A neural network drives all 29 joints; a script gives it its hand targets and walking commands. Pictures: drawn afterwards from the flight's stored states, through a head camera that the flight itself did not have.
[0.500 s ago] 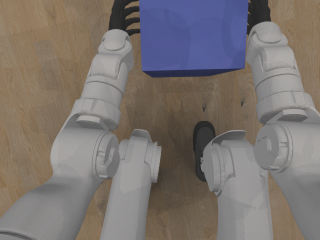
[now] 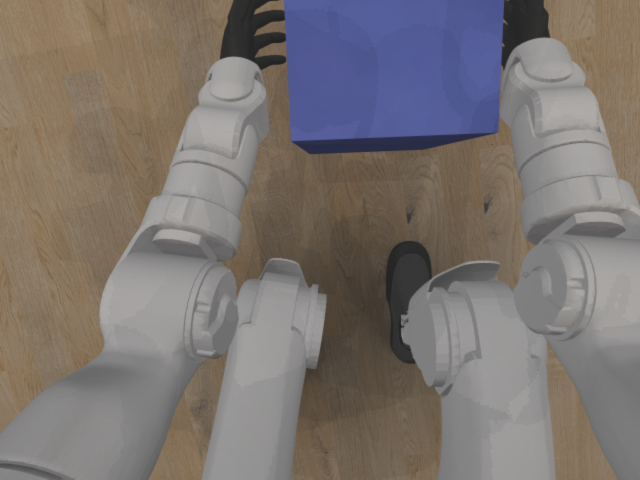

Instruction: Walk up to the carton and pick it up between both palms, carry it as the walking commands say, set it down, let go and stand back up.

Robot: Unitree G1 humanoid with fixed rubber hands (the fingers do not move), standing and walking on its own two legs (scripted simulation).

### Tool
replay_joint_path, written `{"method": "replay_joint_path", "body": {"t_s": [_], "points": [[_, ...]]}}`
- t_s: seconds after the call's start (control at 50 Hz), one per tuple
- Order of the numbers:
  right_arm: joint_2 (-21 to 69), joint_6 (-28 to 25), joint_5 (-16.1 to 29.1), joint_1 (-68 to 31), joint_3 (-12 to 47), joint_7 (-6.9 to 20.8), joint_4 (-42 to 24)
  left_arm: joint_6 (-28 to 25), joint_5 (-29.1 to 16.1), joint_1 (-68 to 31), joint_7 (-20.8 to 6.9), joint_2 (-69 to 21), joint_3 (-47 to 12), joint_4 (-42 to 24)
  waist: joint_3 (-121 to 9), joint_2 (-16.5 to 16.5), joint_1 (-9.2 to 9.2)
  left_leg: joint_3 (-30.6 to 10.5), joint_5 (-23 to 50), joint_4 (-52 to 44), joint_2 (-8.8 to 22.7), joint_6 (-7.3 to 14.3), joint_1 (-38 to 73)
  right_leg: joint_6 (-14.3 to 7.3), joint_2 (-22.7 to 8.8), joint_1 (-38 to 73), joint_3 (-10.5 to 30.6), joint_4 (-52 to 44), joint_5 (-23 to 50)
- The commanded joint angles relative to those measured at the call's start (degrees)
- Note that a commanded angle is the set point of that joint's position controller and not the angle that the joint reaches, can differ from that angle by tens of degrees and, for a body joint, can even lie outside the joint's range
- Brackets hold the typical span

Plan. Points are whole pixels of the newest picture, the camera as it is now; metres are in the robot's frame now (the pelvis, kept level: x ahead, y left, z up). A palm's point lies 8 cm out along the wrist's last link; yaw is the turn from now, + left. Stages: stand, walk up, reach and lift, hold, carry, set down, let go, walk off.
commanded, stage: set down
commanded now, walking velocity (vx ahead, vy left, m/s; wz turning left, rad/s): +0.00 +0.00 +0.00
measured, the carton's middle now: (375, 72) +0.52 -0.06 -0.24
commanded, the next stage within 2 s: none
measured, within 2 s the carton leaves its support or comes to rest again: neither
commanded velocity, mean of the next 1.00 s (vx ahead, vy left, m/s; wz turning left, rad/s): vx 0.00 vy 0.00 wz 0.00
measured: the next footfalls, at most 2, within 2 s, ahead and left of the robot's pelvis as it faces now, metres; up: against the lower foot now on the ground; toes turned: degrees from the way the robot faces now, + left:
none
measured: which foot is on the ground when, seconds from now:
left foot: down 0.00-1.00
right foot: down 0.00-1.00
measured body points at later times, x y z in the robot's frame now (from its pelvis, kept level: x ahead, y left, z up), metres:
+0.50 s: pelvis +0.00 +0.00 +0.00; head +0.36 -0.01 +0.27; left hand +0.54 +0.09 -0.18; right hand +0.52 -0.21 -0.19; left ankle +0.07 +0.10 -0.35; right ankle +0.15 -0.12 -0.35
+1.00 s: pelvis -0.01 +0.00 +0.03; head +0.36 -0.02 +0.28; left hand +0.55 +0.10 -0.13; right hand +0.53 -0.25 -0.13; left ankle +0.07 +0.10 -0.35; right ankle +0.15 -0.12 -0.35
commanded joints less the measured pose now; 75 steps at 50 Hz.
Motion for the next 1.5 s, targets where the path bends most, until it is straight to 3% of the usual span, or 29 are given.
{"method": "replay_joint_path", "body": {"t_s": [0.0,0.04,0.08,0.12,0.16,0.18,0.24,0.26,0.28,0.34,0.42,0.44,0.46,0.52,0.62,0.72,0.76,0.82,0.88,0.9,0.94,1.0,1.04,1.08,1.18,1.22,1.38,1.4,1.48], "points": [[45.16,-4.95,7.55,-23.83,5.54,8.95,-0.47,-6.59,-2.53,-39.28,-14.53,-39.37,-15.32,-10.88,-52.16,8.44,-4.76,-2.41,22.26,-14.53,0.65,-1.31,10.24,-2.06,4.21,40.49,-1.68,1.31,18.31],[41.28,-5.78,6.21,-24.18,3.98,7.8,-1.38,-6.28,-2.7,-36.48,-14.35,-38.09,-13.32,-9.37,-51.44,7.67,-7.59,-2.91,20.66,-13.72,0.41,-0.94,9.5,-2.18,4.37,41.3,-1.94,1.42,16.66],[41.62,-5.7,7.27,-23.38,4.16,7.35,0.75,-7.13,-2.01,-39.19,-13.39,-33.95,-13.76,-11.27,-52.86,5.15,-5.19,-1.96,20.24,-13.85,0.19,-0.89,11.1,-1.91,3.76,43.1,-1.78,0.93,15.85],[33.02,-6.67,5.0,-22.13,1.25,5.94,-0.24,-6.77,-0.69,-32.66,-12.47,-29.89,-10.87,-7.09,-51.92,5.65,-7.7,-3.35,22.18,-14.15,1.01,-1.61,9.53,-1.18,3.94,42.86,-2.87,1.95,18.31],[29.28,-7.48,6.97,-20.3,0.62,4.44,0.4,-7.34,0.72,-31.85,-10.81,-22.24,-10.78,-8.36,-51.82,9.53,-3.5,-1.99,20.53,-15.19,1.18,-1.89,9.56,-1.43,3.3,43.9,-1.86,1.81,17.35],[26.58,-7.86,5.69,-19.14,-0.56,3.89,0.97,-8.03,-1.22,-34.12,-10.46,-21.82,-11.82,-11.43,-54.05,8.16,-7.59,-2.33,22.28,-14.26,1.3,-2.28,11.7,-1.46,3.48,43.9,-2.37,1.74,18.2],[10.92,-9.67,7.09,-16.49,-2.04,-0.2,-2.66,-8.68,-2.29,-30.15,-6.4,-6.47,-8.75,-12.68,-56.06,10.71,-6.41,-2.19,24.32,-14.81,2.41,-3.08,16.89,-1.45,2.52,46.16,-2.12,0.96,19.36],[2.38,-10.14,7.67,-12.79,-3.35,-2.07,1.36,-9.21,-1.63,-25.91,-4.13,2.53,-6.34,-10.68,-53.71,5.87,-6.37,-2.75,21.81,-15.64,2.83,-2.7,14.12,-1.04,1.95,47.11,-2.79,1.24,18.59],[-3.03,-10.59,8.79,-14.55,-3.86,-2.92,-1.07,-8.11,-0.98,-22.65,-3.5,4.53,-5.36,-6.96,-51.25,12.02,-4.78,-1.53,19.26,-15.95,3.17,-3.12,14.43,-1.47,1.57,45.64,-1.7,0.16,15.67],[-8.53,-11.08,8.55,-12.34,-2.38,-4.8,4.01,-7.85,-3.38,-18.52,-1.96,11.08,-3.09,-3.17,-50.81,3.2,-5.65,-1.16,16.26,-15.4,3.31,-3.08,7.17,-1.1,1.31,48.64,-1.23,-0.23,15.01],[-9.4,-12.06,11.73,-12.36,-1.62,-4.73,1.53,-8.76,-4.93,-20.04,-1.52,12.72,-6.65,-5.6,-54.0,5.1,-6.32,-2.5,20.46,-15.49,4.42,-2.83,10.4,-0.82,0.96,46.52,-1.4,0.54,18.47],[-9.78,-12.04,14.99,-17.07,-0.22,-4.45,-3.24,-8.66,-4.36,-19.17,-1.17,14.63,-5.95,-5.42,-51.93,7.48,-1.54,-2.61,20.19,-15.99,4.77,-1.99,12.98,-0.64,0.92,41.96,-1.13,0.46,15.82],[-11.2,-12.26,13.29,-12.65,-1.5,-4.62,1.9,-8.63,-5.9,-19.2,-1.16,13.2,-6.61,-4.41,-52.05,7.27,-6.35,-3.36,20.79,-16.57,5.19,-2.38,13.23,-1.35,0.43,42.95,-1.56,0.51,17.03],[-10.8,-12.81,15.43,-15.34,1.71,-4.4,-2.38,-8.78,-6.84,-17.7,-0.58,15.02,-6.59,-4.15,-56.09,2.85,-2.67,-3.02,21.93,-15.24,4.94,-1.95,10.61,-0.95,-0.01,47.93,-0.95,1.58,20.25],[-12.0,-13.39,16.2,-12.85,1.08,-3.22,-1.09,-9.16,-8.46,-19.22,-0.83,14.65,-8.97,-9.08,-57.51,2.76,-6.0,-3.83,24.84,-15.86,5.47,-1.78,15.54,-0.66,-0.12,43.61,-2.63,1.63,20.68],[-13.81,-12.8,16.27,-12.36,1.47,-3.99,-5.28,-8.69,-7.3,-14.07,-0.54,17.22,-6.12,-6.28,-65.34,2.38,-3.18,-2.2,24.02,-14.83,5.16,-1.73,17.38,-0.28,0.01,52.99,-1.42,1.03,23.13],[-15.5,-12.5,15.96,-14.41,1.01,-4.14,-11.23,-7.68,-8.21,-15.63,-0.46,15.42,-7.89,-12.01,-73.16,2.51,-5.72,-2.31,24.75,-15.71,4.95,-1.72,21.37,-0.45,0.2,56.23,-2.7,0.1,23.79],[-14.7,-9.62,21.04,-12.6,4.92,-4.17,-19.65,-5.77,-8.55,-14.73,0.63,16.48,-6.91,-22.07,-91.03,3.49,-2.06,-0.36,28.03,-16.22,4.09,-1.56,35.17,-0.11,0.49,67.11,-2.78,-1.01,25.7],[-15.22,-6.03,20.1,-11.77,4.05,-4.49,-18.45,-2.09,-7.31,-13.14,1.6,18.7,-4.23,-20.59,-90.06,1.14,-2.02,0.29,21.19,-19.3,3.53,-0.58,32.59,0.08,0.96,71.55,-3.24,-4.2,20.83],[-16.63,-5.02,18.61,-13.76,3.55,-4.36,-20.87,-0.46,-9.88,-16.86,1.47,16.58,-7.16,-25.37,-93.06,-0.56,-6.43,-0.37,19.9,-20.63,2.94,-0.85,35.44,-0.23,1.39,71.88,-5.13,-5.58,19.0],[-15.29,-2.6,18.01,-13.86,3.3,-4.29,-16.68,1.29,-9.71,-18.85,1.61,16.71,-6.73,-21.78,-82.46,0.42,-7.42,-0.45,13.4,-22.64,3.24,-0.72,30.23,-0.53,0.56,67.58,-5.03,-7.78,13.1],[-11.51,-2.02,19.05,-15.92,4.68,-3.92,-26.52,1.74,-9.09,-18.51,1.89,16.98,-4.66,-30.39,-90.77,-1.51,-3.84,-0.37,20.84,-24.1,2.45,-0.25,35.16,-0.26,1.41,74.33,-4.43,-9.88,20.36],[-15.06,-2.18,19.35,-17.75,3.39,-4.2,-33.5,2.2,-9.75,-18.6,2.14,16.37,-5.46,-32.85,-99.22,-2.74,-5.63,-0.39,23.68,-24.42,2.08,-0.23,39.86,-0.25,2.29,80.42,-5.2,-9.82,24.59],[-13.8,-0.69,17.29,-11.14,3.31,-3.65,-19.83,3.18,-8.56,-14.2,1.36,15.44,-4.27,-22.0,-85.06,-2.19,-4.95,0.33,17.53,-26.96,2.63,-0.54,30.94,-0.45,2.2,75.54,-4.44,-12.22,18.67],[-13.84,-1.31,14.8,-9.97,1.82,-3.71,-27.58,2.29,-7.83,-12.48,0.92,14.79,-3.08,-27.95,-95.02,-3.74,-6.56,0.56,23.15,-31.13,1.59,-1.25,38.86,-0.01,3.02,83.9,-5.37,-16.23,25.04],[-12.1,-0.56,14.88,-9.42,2.81,-3.52,-21.84,2.68,-6.03,-11.02,0.24,17.08,-2.07,-18.25,-84.54,-0.97,-2.6,0.97,17.23,-32.5,2.92,-0.66,31.14,-0.59,2.32,83.63,-2.72,-17.99,21.13],[-13.65,1.07,15.22,-7.15,3.85,-3.04,-31.19,4.28,-8.22,-11.4,-0.27,15.32,-5.01,-29.92,-102.43,-3.26,-4.91,0.06,27.14,-38.76,2.32,-0.9,48.27,-0.19,3.63,95.38,-4.19,-23.84,29.63],[-12.9,1.87,17.23,-10.13,5.07,-3.51,-38.56,4.12,-7.13,-11.97,-0.23,18.3,-2.52,-34.83,-104.09,-3.19,-1.53,1.24,27.22,-39.22,1.9,-0.66,46.47,0.12,3.57,99.95,-2.78,-24.74,31.46],[-14.3,2.04,14.32,-4.39,3.39,-2.22,-33.0,4.97,-7.96,-7.19,-0.19,13.89,-4.07,-31.86,-102.65,-4.62,-4.47,-0.11,32.85,-44.08,2.02,-1.7,52.53,-0.12,4.19,101.76,-4.01,-29.02,36.32]]}}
